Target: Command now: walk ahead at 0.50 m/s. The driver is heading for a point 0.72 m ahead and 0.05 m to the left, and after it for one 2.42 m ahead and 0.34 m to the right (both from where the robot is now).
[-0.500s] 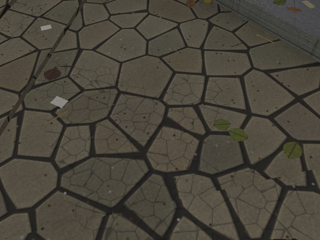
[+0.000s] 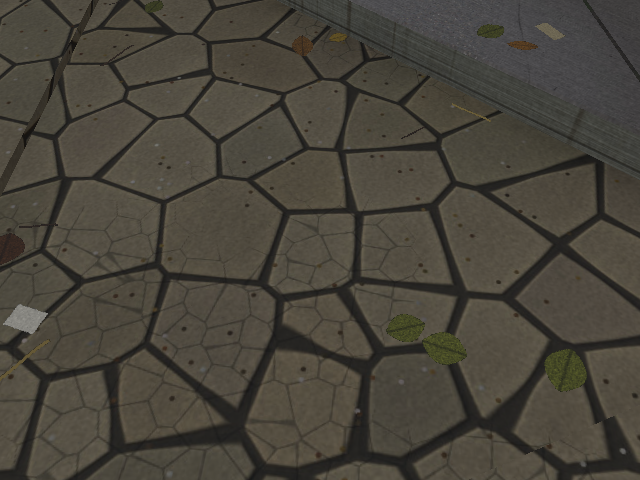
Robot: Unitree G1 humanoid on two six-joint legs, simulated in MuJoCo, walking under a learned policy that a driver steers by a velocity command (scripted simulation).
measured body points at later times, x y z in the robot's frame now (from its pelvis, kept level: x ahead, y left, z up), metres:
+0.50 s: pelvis +0.25 -0.02 +0.01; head +0.28 -0.02 +0.45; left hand +0.19 +0.22 -0.14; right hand +0.42 -0.25 -0.12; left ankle +0.41 +0.13 -0.70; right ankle +0.17 -0.09 -0.74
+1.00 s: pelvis +0.54 +0.06 -0.03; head +0.57 +0.07 +0.42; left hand +0.64 +0.30 -0.17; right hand +0.49 -0.18 -0.17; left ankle +0.47 +0.11 -0.77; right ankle +0.67 -0.08 -0.72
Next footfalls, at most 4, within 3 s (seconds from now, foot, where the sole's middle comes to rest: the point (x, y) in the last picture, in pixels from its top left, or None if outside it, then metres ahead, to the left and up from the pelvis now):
0.06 right None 0.21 -0.09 -0.77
0.68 left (262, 465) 0.51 0.11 -0.81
1.16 right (311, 355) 0.76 -0.01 -0.81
1.72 left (230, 374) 0.72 0.18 -0.81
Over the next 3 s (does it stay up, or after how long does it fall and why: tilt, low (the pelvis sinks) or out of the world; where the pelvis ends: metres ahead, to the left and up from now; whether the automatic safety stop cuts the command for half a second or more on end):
stays up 0.87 0.04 -0.04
